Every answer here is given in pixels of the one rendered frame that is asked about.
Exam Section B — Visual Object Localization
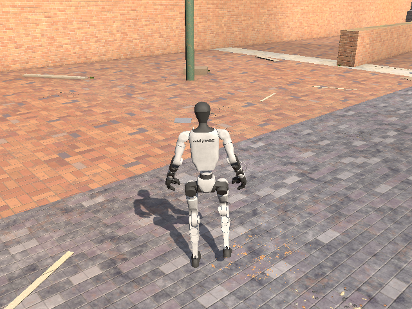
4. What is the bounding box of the right robot hand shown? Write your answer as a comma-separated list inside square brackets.
[232, 176, 247, 190]

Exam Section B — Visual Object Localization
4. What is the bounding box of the left robot forearm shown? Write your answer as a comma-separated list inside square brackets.
[167, 156, 179, 180]

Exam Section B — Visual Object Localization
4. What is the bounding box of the humanoid robot torso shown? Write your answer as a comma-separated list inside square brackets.
[189, 127, 219, 193]

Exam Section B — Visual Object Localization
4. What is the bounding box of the robot left upper arm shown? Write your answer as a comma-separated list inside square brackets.
[173, 131, 190, 166]

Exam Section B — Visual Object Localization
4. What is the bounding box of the robot right upper arm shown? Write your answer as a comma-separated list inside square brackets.
[217, 129, 237, 165]

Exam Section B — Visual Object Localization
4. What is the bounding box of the right robot shin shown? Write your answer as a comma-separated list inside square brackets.
[220, 205, 230, 250]

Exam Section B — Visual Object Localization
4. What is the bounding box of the left robot hand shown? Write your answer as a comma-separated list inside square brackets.
[165, 178, 180, 191]

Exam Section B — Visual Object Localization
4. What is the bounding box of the right robot forearm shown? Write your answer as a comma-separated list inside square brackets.
[231, 154, 245, 178]

